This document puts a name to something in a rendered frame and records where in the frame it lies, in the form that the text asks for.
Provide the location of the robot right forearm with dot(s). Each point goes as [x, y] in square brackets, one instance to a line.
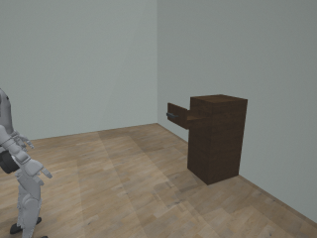
[8, 143]

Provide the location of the right robot shin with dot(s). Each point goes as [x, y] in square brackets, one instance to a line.
[30, 215]

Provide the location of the handle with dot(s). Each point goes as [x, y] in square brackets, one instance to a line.
[171, 115]

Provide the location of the robot left hand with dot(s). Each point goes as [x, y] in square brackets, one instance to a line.
[20, 142]

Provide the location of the robot shin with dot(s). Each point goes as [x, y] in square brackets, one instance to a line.
[30, 215]
[20, 207]

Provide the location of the drawer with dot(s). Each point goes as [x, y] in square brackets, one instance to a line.
[189, 119]

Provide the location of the robot right hand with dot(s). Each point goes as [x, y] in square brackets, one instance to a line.
[33, 168]

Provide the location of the cabinet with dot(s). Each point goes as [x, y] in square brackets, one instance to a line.
[214, 152]

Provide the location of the left robot shin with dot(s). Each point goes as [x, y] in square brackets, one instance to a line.
[20, 207]

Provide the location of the robot left forearm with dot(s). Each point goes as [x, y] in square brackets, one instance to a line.
[14, 134]

